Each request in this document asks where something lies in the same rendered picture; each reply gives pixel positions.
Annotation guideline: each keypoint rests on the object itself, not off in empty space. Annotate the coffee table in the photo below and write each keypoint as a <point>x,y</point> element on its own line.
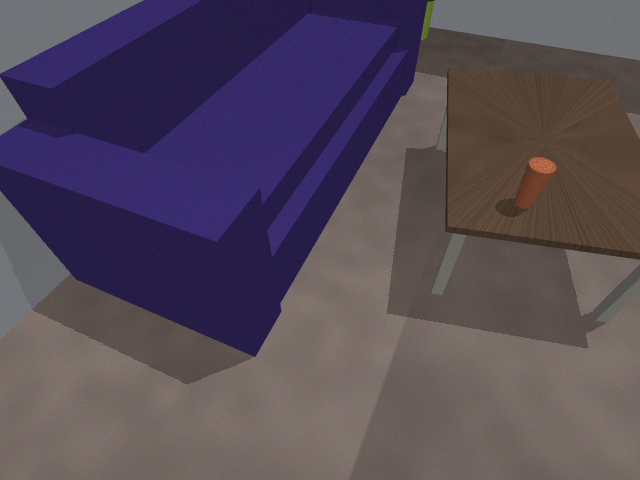
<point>495,122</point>

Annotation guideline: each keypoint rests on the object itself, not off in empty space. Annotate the sofa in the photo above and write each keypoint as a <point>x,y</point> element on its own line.
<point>186,155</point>

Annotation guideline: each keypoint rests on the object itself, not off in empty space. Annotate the cup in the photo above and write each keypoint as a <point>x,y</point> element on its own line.
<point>537,173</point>

